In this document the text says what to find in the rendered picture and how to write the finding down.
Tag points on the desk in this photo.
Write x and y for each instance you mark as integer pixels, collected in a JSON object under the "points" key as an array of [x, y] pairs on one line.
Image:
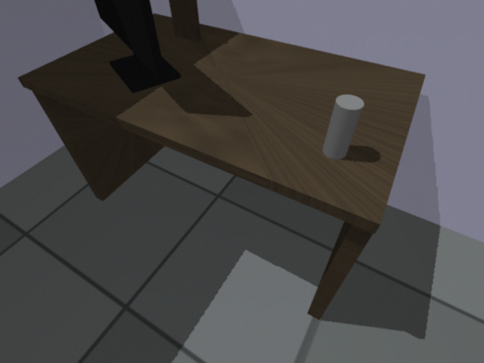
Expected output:
{"points": [[253, 107]]}

